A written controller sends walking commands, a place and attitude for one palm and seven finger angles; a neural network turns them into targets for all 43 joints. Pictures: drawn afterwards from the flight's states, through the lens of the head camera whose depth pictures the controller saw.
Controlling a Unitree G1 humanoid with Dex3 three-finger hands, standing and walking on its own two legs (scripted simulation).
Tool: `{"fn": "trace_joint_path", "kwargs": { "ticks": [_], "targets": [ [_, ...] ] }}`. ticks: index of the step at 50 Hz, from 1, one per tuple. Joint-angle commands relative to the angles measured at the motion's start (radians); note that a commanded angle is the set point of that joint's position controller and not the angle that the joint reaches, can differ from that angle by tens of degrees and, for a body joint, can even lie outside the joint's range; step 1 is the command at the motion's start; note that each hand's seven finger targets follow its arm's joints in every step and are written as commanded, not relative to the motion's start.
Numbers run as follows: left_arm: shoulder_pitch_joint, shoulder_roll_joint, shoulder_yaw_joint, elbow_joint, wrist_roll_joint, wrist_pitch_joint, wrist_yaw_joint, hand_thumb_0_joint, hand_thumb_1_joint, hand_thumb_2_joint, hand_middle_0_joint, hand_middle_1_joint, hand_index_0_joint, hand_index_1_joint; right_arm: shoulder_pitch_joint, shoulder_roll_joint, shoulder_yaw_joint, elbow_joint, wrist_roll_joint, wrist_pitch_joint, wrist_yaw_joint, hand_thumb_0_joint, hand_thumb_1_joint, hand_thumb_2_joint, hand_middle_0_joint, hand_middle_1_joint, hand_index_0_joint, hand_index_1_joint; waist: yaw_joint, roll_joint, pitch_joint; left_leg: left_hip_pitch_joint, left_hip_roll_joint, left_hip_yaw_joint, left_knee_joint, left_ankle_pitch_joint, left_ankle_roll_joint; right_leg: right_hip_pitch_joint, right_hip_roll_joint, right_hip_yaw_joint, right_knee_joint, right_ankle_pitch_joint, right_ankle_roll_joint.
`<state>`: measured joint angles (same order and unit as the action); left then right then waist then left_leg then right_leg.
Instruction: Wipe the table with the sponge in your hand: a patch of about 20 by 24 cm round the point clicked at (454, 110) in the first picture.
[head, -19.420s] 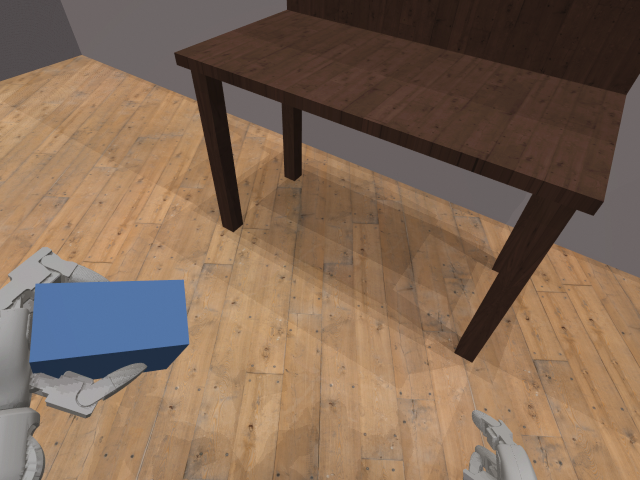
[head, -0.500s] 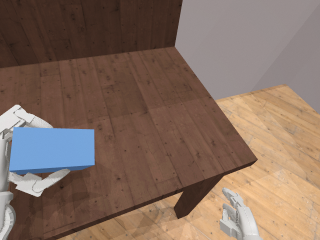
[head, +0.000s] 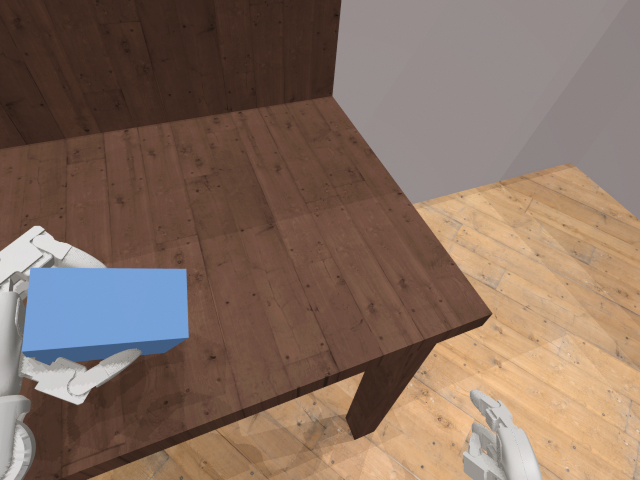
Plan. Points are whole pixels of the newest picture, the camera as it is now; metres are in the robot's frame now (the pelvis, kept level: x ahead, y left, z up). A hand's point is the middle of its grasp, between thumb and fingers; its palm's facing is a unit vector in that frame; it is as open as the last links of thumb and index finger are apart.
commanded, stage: come to a stop and stand still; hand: left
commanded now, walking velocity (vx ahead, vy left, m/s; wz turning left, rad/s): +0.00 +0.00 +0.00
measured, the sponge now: (131, 316) +0.23 +0.21 +0.13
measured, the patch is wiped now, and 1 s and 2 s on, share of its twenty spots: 0.00 0.00 0.00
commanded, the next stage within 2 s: look again from close up in 0.98 s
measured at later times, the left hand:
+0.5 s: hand (66, 278) +0.25 +0.26 +0.17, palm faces +0.41 -0.83 -0.39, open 10.4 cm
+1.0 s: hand (66, 302) +0.23 +0.26 +0.15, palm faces +0.37 -0.87 -0.34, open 10.3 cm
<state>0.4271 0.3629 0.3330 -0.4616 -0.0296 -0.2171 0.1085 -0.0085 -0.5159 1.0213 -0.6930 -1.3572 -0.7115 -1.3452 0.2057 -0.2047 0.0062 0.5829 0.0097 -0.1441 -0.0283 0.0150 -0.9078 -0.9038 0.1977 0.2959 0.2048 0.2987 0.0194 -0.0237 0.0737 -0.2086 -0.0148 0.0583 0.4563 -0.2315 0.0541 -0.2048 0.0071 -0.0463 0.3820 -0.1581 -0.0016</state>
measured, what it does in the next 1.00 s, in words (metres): stands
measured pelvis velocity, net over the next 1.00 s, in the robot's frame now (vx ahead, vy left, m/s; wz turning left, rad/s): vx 0.01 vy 0.01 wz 0.00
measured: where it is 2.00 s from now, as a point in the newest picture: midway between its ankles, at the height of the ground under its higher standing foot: outside the picture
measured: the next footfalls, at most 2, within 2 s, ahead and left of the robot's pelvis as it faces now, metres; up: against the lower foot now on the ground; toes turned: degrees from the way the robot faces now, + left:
none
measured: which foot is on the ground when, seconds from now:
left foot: down 0.00-1.00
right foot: down 0.00-1.00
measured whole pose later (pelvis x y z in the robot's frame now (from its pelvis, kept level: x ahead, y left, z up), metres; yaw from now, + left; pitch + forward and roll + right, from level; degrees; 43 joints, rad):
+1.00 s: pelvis +0.01 +0.01 +0.00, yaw +0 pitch -1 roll -1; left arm 0.40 0.37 0.34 -0.45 -0.04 -0.23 0.10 -0.01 -0.51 1.02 -0.69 -1.36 -0.71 -1.34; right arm 0.17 -0.18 0.02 0.56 0.01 -0.15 -0.02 0.01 -0.91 -0.90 0.20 0.30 0.21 0.30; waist 0.03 -0.05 0.07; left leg -0.20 -0.03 0.07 0.47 -0.26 0.07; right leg -0.21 -0.01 -0.04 0.41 -0.19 0.02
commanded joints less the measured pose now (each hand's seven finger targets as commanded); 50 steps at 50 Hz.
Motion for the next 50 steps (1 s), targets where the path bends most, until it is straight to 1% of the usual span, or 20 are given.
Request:
{"fn": "trace_joint_path", "kwargs": {
  "ticks": [1, 4, 5, 14, 15, 16, 17, 18, 19, 20, 23, 27, 29, 30, 34, 37, 40, 48, 49, 50],
  "targets": [
    [-0.046, 0.167, 0.128, -0.225, -0.025, -0.061, 0.026, 0.000, 0.100, 1.300, -1.200, -1.600, -1.200, -1.600, -0.090, -0.125, -0.046, -0.160, 0.000, -0.056, -0.017, 0.000, -0.900, -0.900, 0.200, 0.300, 0.200, 0.300, 0.001, 0.058, -0.167, -0.029, 0.081, -0.119, -0.106, 0.066, -0.038, 0.119, -0.071, 0.113, -0.051, 0.087, -0.022],
    [-0.028, 0.176, 0.143, -0.220, -0.025, -0.052, 0.030, 0.000, 0.100, 1.300, -1.200, -1.600, -1.200, -1.600, -0.104, -0.125, -0.047, -0.152, 0.005, -0.057, -0.018, 0.000, -0.900, -0.900, 0.200, 0.300, 0.200, 0.300, 0.000, 0.065, -0.174, 0.000, 0.081, -0.108, -0.093, 0.081, -0.041, 0.096, -0.075, 0.126, -0.057, 0.097, -0.023],
    [-0.030, 0.139, 0.104, -0.207, -0.030, -0.054, 0.024, 0.000, 0.100, 1.300, -1.200, -1.600, -1.200, -1.600, -0.090, -0.127, -0.041, -0.153, -0.001, -0.051, -0.016, 0.000, -0.900, -0.900, 0.200, 0.300, 0.200, 0.300, -0.002, 0.058, -0.163, -0.014, 0.078, -0.109, -0.098, 0.076, -0.037, 0.095, -0.075, 0.115, -0.064, 0.077, -0.022],
    [-0.038, 0.180, 0.142, -0.230, -0.026, -0.039, 0.034, 0.000, 0.100, 1.300, -1.200, -1.600, -1.200, -1.600, -0.108, -0.127, -0.047, -0.152, 0.007, -0.051, -0.022, 0.000, -0.900, -0.900, 0.200, 0.300, 0.200, 0.300, 0.000, 0.059, -0.185, 0.013, 0.084, -0.111, -0.095, 0.112, -0.038, 0.104, -0.078, 0.125, -0.052, 0.120, -0.021],
    [-0.039, 0.144, 0.104, -0.225, -0.029, -0.040, 0.028, 0.000, 0.100, 1.300, -1.200, -1.600, -1.200, -1.600, -0.096, -0.126, -0.042, -0.152, 0.001, -0.045, -0.020, 0.000, -0.900, -0.900, 0.200, 0.300, 0.200, 0.300, -0.002, 0.055, -0.185, 0.009, 0.083, -0.109, -0.098, 0.118, -0.035, 0.110, -0.075, 0.111, -0.053, 0.118, -0.020],
    [-1.092, 0.991, 0.706, -0.496, 0.139, -0.153, 0.022, 0.000, 0.100, 1.300, -1.200, -1.600, -1.200, -1.600, 0.045, -0.151, -0.041, -0.136, -0.050, -0.080, -0.012, 0.000, -0.900, -0.900, 0.200, 0.300, 0.200, 0.300, 0.014, -0.013, -0.046, -0.129, 0.106, -0.055, 0.031, 0.134, -0.022, -0.045, -0.088, 0.136, -0.101, 0.120, 0.043],
    [-0.493, 0.341, 0.300, 0.123, 0.032, -0.108, -0.025, 0.000, 0.100, 1.300, -1.200, -1.600, -1.200, -1.600, -0.055, -0.029, -0.003, -0.080, -0.019, -0.069, -0.013, 0.000, -0.900, -0.900, 0.200, 0.300, 0.200, 0.300, 0.003, 0.002, -0.246, 0.010, 0.043, -0.081, -0.020, 0.162, -0.020, 0.008, -0.134, 0.132, -0.034, 0.107, -0.053],
    [-0.228, 0.209, 0.200, 0.129, -0.001, -0.102, -0.037, 0.000, 0.100, 1.300, -1.200, -1.600, -1.200, -1.600, -0.020, -0.116, -0.053, -0.142, -0.010, -0.090, -0.008, 0.000, -0.900, -0.900, 0.200, 0.300, 0.200, 0.300, 0.045, 0.099, -0.228, 0.049, 0.057, -0.066, -0.011, 0.161, -0.042, 0.042, -0.112, 0.231, -0.055, 0.169, -0.042],
    [-0.107, 0.058, 0.070, 0.069, -0.043, -0.099, -0.043, 0.000, 0.100, 1.300, -1.200, -1.600, -1.200, -1.600, -0.054, -0.107, -0.058, -0.133, 0.013, -0.093, 0.012, 0.000, -0.900, -0.900, 0.200, 0.300, 0.200, 0.300, 0.022, 0.226, -0.271, 0.087, 0.071, -0.056, -0.044, 0.187, -0.042, 0.085, -0.106, 0.162, 0.002, 0.163, -0.051],
    [-0.124, 0.123, 0.094, -0.095, -0.036, -0.109, -0.032, 0.000, 0.100, 1.300, -1.200, -1.600, -1.200, -1.600, -0.034, -0.132, -0.062, -0.150, 0.007, -0.088, 0.026, 0.000, -0.900, -0.900, 0.200, 0.300, 0.200, 0.300, 0.018, 0.211, -0.273, 0.041, 0.088, -0.080, -0.060, 0.201, -0.038, 0.131, -0.095, 0.136, 0.031, 0.156, -0.039],
    [-0.039, 0.149, 0.087, -0.180, -0.032, -0.107, -0.014, 0.000, 0.100, 1.300, -1.200, -1.600, -1.200, -1.600, -0.065, -0.129, -0.056, -0.159, 0.004, -0.089, 0.038, 0.000, -0.900, -0.900, 0.200, 0.300, 0.200, 0.300, 0.029, 0.025, -0.198, -0.056, 0.094, -0.107, -0.091, 0.093, -0.030, 0.134, -0.075, 0.117, 0.023, 0.074, -0.017],
    [-0.072, 0.216, 0.179, -0.188, -0.035, -0.102, 0.004, 0.000, 0.100, 1.300, -1.200, -1.600, -1.200, -1.600, -0.082, -0.124, -0.051, -0.164, 0.007, -0.085, 0.011, 0.000, -0.900, -0.900, 0.200, 0.300, 0.200, 0.300, 0.018, -0.033, -0.159, -0.080, 0.102, -0.127, -0.117, 0.027, -0.027, 0.107, -0.067, 0.102, 0.021, 0.032, -0.011],
    [-0.114, 0.264, 0.235, -0.212, -0.038, -0.104, 0.013, 0.000, 0.100, 1.300, -1.200, -1.600, -1.200, -1.600, -0.105, -0.123, -0.046, -0.159, 0.008, -0.086, -0.003, 0.000, -0.900, -0.900, 0.200, 0.300, 0.200, 0.300, 0.013, 0.033, -0.173, -0.044, 0.100, -0.121, -0.113, 0.044, -0.029, 0.090, -0.068, 0.109, 0.025, 0.044, -0.013],
    [-0.120, 0.219, 0.198, -0.202, -0.041, -0.109, 0.008, 0.000, 0.100, 1.300, -1.200, -1.600, -1.200, -1.600, -0.089, -0.114, -0.043, -0.159, 0.005, -0.083, -0.009, 0.000, -0.900, -0.900, 0.200, 0.300, 0.200, 0.300, 0.009, 0.042, -0.174, -0.057, 0.100, -0.135, -0.112, 0.068, -0.028, 0.107, -0.074, 0.088, 0.029, 0.065, -0.015],
    [-0.142, 0.213, 0.177, -0.271, -0.036, -0.112, 0.010, 0.000, 0.100, 1.300, -1.200, -1.600, -1.200, -1.600, -0.103, -0.110, -0.041, -0.154, 0.012, -0.101, -0.008, 0.000, -0.900, -0.900, 0.200, 0.300, 0.200, 0.300, 0.009, 0.158, -0.232, 0.048, 0.097, -0.113, -0.067, 0.283, -0.053, 0.113, -0.069, 0.086, 0.062, 0.186, -0.022],
    [-0.112, 0.175, 0.130, -0.273, -0.033, -0.106, 0.007, 0.000, 0.100, 1.300, -1.200, -1.600, -1.200, -1.600, -0.075, -0.121, -0.047, -0.149, 0.004, -0.099, 0.000, 0.000, -0.900, -0.900, 0.200, 0.300, 0.200, 0.300, 0.007, 0.129, -0.230, 0.045, 0.114, -0.124, -0.059, 0.361, -0.066, 0.127, -0.069, 0.070, 0.065, 0.208, -0.021],
    [-0.063, 0.121, 0.093, -0.202, -0.033, -0.089, 0.008, 0.000, 0.100, 1.300, -1.200, -1.600, -1.200, -1.600, -0.071, -0.121, -0.042, -0.140, 0.003, -0.084, 0.005, 0.000, -0.900, -0.900, 0.200, 0.300, 0.200, 0.300, 0.003, 0.072, -0.198, 0.021, 0.114, -0.114, -0.076, 0.316, -0.070, 0.110, -0.063, 0.063, 0.047, 0.184, -0.016],
    [-0.104, 0.165, 0.126, -0.220, -0.027, -0.074, 0.013, 0.000, 0.100, 1.300, -1.200, -1.600, -1.200, -1.600, -0.082, -0.117, -0.043, -0.168, 0.005, -0.056, -0.006, 0.000, -0.900, -0.900, 0.200, 0.300, 0.200, 0.300, 0.004, 0.076, -0.162, -0.049, 0.112, -0.118, -0.117, 0.135, -0.055, 0.141, -0.067, 0.083, 0.019, 0.140, -0.015],
    [-0.117, 0.182, 0.144, -0.248, -0.025, -0.073, 0.019, 0.000, 0.100, 1.300, -1.200, -1.600, -1.200, -1.600, -0.103, -0.115, -0.038, -0.166, 0.009, -0.058, -0.008, 0.000, -0.900, -0.900, 0.200, 0.300, 0.200, 0.300, 0.005, 0.110, -0.167, -0.034, 0.103, -0.112, -0.121, 0.132, -0.061, 0.131, -0.057, 0.082, 0.019, 0.129, -0.015],
    [-0.118, 0.148, 0.110, -0.231, -0.029, -0.076, 0.013, 0.000, 0.100, 1.300, -1.200, -1.600, -1.200, -1.600, -0.093, -0.116, -0.034, -0.165, 0.001, -0.053, -0.008, 0.000, -0.900, -0.900, 0.200, 0.300, 0.200, 0.300, 0.002, 0.107, -0.167, -0.046, 0.102, -0.117, -0.133, 0.113, -0.058, 0.132, -0.054, 0.067, 0.014, 0.109, -0.013]
  ]
}}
